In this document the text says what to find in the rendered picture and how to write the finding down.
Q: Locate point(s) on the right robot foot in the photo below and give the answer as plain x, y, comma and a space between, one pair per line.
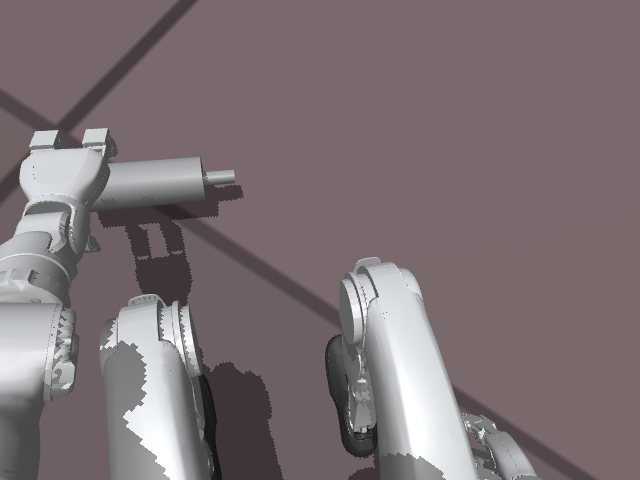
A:
357, 443

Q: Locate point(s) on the bottle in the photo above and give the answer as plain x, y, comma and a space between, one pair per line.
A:
158, 182

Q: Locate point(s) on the left robot hand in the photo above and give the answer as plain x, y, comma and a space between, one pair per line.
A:
53, 168

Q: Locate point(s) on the right robot hand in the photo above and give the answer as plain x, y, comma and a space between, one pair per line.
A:
504, 459

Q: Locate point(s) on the left robot arm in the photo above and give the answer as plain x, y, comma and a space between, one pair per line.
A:
38, 344

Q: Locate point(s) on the left robot foot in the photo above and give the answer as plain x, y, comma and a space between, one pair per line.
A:
210, 428

